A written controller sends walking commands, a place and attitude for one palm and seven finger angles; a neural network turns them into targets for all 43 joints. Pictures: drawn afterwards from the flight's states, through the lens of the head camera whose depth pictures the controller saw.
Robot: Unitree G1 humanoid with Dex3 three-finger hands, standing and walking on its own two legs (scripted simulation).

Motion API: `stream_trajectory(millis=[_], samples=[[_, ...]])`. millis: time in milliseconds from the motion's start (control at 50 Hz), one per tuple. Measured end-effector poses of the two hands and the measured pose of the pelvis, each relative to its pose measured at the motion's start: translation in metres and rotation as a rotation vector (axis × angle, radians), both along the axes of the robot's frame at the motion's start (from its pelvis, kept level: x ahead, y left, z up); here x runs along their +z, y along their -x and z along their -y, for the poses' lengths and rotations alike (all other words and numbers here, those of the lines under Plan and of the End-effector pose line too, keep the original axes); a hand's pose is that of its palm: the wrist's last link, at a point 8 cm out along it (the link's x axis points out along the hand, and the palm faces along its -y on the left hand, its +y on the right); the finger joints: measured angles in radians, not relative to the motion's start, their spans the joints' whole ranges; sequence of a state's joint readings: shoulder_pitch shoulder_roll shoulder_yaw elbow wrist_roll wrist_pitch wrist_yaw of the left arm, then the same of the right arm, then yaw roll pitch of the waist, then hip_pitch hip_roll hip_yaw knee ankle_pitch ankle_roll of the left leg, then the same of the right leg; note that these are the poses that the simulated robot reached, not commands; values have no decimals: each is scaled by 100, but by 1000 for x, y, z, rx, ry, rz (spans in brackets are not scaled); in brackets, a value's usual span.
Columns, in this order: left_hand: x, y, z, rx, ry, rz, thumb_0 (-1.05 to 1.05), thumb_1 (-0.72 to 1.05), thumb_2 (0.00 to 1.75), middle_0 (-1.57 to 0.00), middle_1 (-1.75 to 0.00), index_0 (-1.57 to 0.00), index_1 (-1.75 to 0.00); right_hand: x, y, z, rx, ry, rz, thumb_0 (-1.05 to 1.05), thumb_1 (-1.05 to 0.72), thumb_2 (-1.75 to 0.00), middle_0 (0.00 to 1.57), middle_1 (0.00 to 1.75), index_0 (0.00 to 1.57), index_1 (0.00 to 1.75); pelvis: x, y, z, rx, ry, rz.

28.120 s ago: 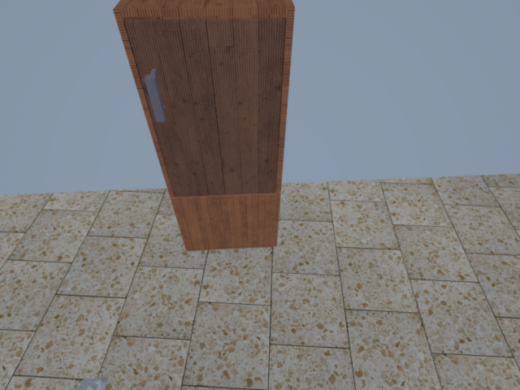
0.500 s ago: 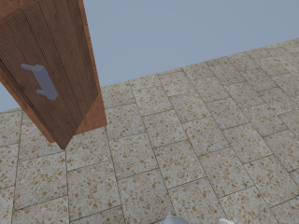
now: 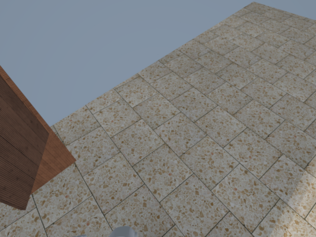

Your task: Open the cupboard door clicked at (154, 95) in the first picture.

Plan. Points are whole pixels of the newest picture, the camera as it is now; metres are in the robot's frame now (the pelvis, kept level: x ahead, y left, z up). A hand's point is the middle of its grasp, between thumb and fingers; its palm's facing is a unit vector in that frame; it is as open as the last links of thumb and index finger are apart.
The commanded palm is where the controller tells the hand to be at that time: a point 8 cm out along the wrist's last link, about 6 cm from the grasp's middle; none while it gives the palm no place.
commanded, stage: walk to a spot facing it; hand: left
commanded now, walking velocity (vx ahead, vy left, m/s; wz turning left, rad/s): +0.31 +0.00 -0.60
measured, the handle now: out of the picture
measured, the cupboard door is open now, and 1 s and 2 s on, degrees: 50 50 50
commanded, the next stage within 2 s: turn to face it in 1.36 s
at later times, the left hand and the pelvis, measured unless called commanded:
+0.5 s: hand (113, 185) +0.29 +0.17 -0.17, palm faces -0.31 -0.94 -0.17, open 7.4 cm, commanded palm none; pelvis +0.14 +0.02 +0.00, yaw -19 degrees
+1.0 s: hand (159, 148) +0.43 +0.02 -0.16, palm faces -0.38 -0.89 -0.24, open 7.2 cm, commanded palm none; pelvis +0.34 -0.15 +0.00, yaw -27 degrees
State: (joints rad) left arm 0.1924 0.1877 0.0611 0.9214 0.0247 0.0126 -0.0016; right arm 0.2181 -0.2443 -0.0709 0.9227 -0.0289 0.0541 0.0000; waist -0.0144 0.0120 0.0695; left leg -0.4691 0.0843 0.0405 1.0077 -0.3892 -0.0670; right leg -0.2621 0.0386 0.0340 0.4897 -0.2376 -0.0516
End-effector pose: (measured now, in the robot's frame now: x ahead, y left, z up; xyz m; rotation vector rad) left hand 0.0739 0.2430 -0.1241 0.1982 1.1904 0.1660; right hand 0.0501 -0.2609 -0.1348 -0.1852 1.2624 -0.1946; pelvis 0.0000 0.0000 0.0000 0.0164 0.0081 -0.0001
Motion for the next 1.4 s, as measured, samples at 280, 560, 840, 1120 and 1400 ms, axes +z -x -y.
stream_trajectory(millis=[280, 560, 840, 1120, 1400], samples=[[-26, -50, -32, -105, 78, -145, 1, 90, 89, -20, -30, -20, -30, 22, -41, -47, -109, 53, 130, 0, -91, -90, 20, 30, 20, 30, -1, -70, -37, -172, 40, -16], [-16, -282, 65, -426, 83, 7, 1, 91, 90, -19, -30, -19, -30, 6, 57, -102, -455, -112, -304, 0, -91, -90, 20, 30, 20, 30, -6, -166, 1, -361, 20, -22], [-9, -375, 172, -454, 14, 17, -2, 94, 89, -20, -30, -20, -30, -13, -105, 34, -531, -115, -121, 1, -91, -90, 19, 30, 20, 30, -3, -271, 106, -451, -7, -2], [-14, -359, 190, -323, -11, -311, 0, 92, 89, -20, -30, -19, -30, -8, -357, 153, -397, -69, 155, 0, -91, -90, 19, 30, 20, 30, -6, -406, 169, -485, 0, -13], [-27, -553, 260, -396, 41, -279, 1, 91, 89, -20, -30, -19, -30, -5, -426, 176, -496, -12, 9, -1, -94, -90, 20, 30, 20, 30, -4, -559, 219, -505, 11, -2]])
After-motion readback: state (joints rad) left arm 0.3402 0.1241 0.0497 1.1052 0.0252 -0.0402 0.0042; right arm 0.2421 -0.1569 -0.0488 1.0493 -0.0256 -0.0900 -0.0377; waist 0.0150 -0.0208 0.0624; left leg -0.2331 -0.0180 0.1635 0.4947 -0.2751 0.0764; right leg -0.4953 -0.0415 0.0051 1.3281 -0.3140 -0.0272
